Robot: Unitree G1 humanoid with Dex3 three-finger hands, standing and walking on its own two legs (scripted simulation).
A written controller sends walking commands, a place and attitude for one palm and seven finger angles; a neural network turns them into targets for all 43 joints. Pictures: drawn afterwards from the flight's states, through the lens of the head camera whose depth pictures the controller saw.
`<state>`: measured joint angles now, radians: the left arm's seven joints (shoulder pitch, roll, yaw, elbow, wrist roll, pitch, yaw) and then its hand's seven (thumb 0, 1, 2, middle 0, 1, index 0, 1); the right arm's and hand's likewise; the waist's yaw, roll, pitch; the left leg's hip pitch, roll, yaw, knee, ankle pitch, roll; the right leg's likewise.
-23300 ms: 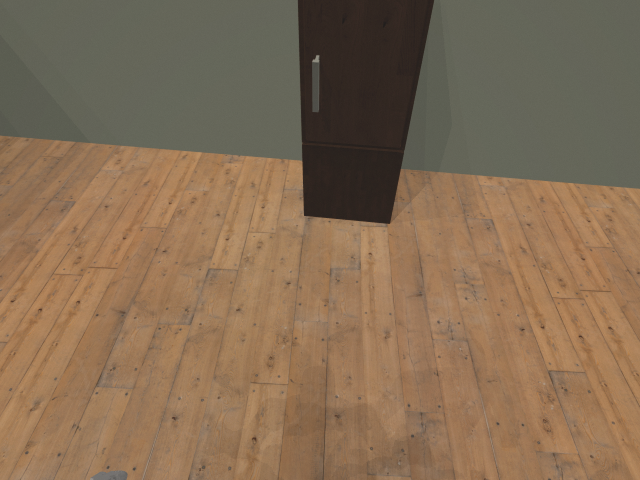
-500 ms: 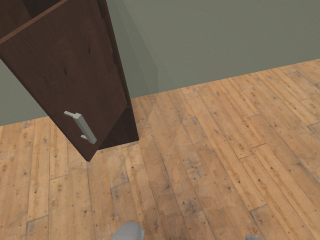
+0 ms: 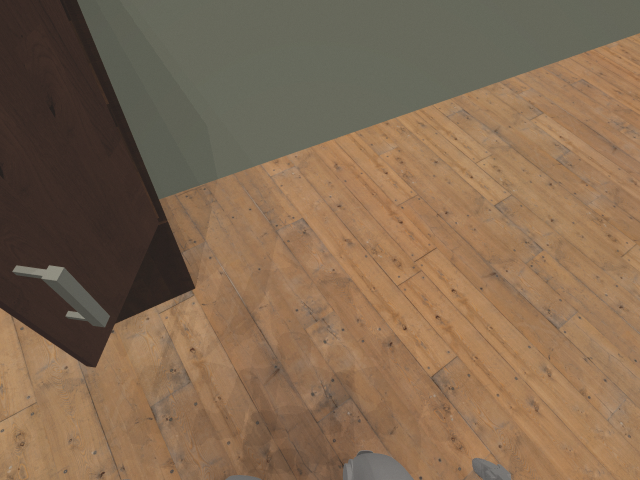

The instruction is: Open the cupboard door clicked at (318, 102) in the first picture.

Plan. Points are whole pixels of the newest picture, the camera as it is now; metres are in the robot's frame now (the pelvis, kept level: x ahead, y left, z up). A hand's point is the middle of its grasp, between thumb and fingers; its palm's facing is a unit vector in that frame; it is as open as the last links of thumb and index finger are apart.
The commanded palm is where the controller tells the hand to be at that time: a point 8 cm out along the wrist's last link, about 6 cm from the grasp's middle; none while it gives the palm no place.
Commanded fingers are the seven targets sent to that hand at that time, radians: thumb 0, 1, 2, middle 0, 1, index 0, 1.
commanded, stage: walk to a spot facing it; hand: left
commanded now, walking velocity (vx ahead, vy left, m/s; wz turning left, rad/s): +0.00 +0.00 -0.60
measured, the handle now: (66, 297) +0.33 +0.42 -0.11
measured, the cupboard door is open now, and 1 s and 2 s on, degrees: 53 53 53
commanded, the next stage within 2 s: turn to face it in 1.78 s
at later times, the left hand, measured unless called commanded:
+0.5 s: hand (246, 429) +0.19 +0.12 -0.17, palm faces -0.33 -0.92 -0.20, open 7.4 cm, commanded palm none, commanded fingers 0.00 0.90 0.90 -0.20 -0.30 -0.20 -0.30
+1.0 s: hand (390, 336) +0.36 -0.09 -0.17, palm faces -0.58 -0.79 -0.21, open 7.3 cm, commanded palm none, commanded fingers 0.00 0.90 0.90 -0.20 -0.30 -0.20 -0.30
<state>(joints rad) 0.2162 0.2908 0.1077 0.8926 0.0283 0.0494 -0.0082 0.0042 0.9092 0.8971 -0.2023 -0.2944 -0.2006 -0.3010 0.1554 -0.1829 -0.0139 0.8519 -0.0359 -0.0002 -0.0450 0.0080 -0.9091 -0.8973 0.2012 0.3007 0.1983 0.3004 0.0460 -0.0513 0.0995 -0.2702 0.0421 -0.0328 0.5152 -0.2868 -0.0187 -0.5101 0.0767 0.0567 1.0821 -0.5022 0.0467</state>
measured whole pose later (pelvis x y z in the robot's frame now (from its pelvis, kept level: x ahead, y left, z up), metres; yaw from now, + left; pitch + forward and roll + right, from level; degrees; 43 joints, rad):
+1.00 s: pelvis +0.16 -0.18 -0.01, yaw -35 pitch +0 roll +1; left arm 0.13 0.19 0.06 0.94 0.02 -0.04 -0.01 0.00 0.91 0.90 -0.20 -0.29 -0.20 -0.30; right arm 0.37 -0.16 -0.05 1.07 -0.03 0.00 -0.01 0.01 -0.91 -0.90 0.20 0.30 0.20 0.30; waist -0.06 0.00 0.10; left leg -0.44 0.15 0.06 1.21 -0.37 -0.05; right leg -0.34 0.03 -0.13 0.59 -0.26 -0.10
